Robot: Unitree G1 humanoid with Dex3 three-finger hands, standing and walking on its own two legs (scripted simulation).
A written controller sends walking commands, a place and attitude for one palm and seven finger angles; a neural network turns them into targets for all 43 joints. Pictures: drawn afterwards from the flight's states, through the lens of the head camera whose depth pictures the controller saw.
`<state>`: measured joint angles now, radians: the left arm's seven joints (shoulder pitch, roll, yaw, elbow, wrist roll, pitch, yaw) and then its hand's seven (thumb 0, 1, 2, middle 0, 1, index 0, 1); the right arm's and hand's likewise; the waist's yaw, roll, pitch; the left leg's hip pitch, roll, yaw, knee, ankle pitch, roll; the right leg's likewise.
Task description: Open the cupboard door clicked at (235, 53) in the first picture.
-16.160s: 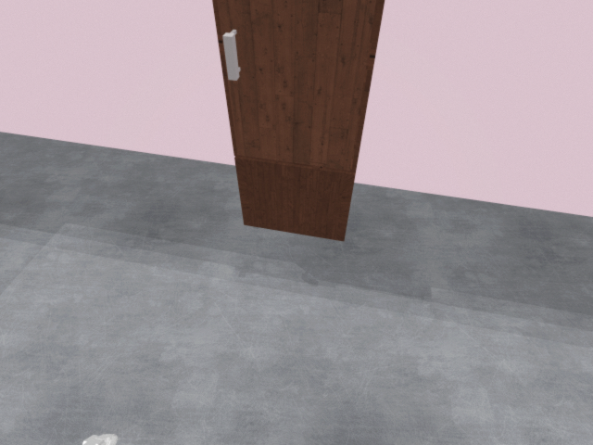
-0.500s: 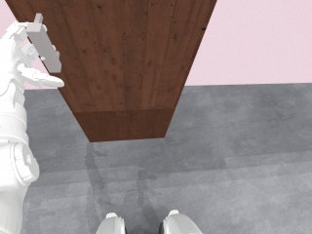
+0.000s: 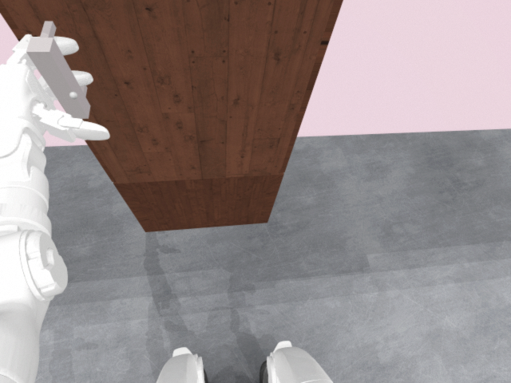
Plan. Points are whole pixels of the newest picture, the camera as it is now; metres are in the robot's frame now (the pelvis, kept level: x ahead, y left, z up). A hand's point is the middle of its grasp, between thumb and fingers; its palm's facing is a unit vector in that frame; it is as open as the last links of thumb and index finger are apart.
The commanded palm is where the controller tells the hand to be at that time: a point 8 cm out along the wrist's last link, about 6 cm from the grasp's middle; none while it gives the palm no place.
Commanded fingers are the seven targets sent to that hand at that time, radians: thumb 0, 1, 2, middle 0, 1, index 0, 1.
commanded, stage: slide the fingers in behind the handle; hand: left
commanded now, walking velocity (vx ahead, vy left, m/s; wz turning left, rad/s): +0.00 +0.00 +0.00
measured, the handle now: (65, 72) +0.57 +0.23 +0.10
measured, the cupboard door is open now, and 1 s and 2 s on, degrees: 0 0 32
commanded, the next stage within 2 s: close the thumb around the handle in 0.18 s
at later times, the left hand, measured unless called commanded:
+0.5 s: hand (73, 91) +0.53 +0.21 +0.10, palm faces +0.01 -1.00 -0.01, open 12.4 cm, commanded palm +0.51 +0.25 +0.10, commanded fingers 0.00 0.17 0.59 -0.35 -1.27 -0.35 -1.27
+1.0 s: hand (77, 91) +0.53 +0.21 +0.10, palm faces +0.02 -1.00 +0.00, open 5.9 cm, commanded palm +0.50 +0.25 +0.10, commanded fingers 0.00 0.90 0.90 -0.40 -1.35 -0.40 -1.35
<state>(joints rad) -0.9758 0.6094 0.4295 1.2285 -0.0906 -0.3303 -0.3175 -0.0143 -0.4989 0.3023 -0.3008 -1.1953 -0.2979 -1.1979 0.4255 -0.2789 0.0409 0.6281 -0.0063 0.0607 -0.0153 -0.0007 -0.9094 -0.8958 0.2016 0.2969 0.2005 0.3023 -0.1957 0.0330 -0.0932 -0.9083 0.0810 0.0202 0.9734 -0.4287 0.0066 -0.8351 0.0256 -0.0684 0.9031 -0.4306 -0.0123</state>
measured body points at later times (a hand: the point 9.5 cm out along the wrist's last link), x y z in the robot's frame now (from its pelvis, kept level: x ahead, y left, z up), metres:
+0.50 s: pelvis +0.00 +0.00 +0.00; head +0.13 +0.02 +0.43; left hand +0.52 +0.26 +0.11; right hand -0.01 -0.26 -0.11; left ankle +0.01 +0.11 -0.68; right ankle -0.01 -0.12 -0.68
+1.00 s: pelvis +0.00 +0.00 +0.00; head +0.13 +0.02 +0.43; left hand +0.52 +0.26 +0.10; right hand -0.02 -0.26 -0.11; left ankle +0.01 +0.11 -0.68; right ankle -0.01 -0.12 -0.68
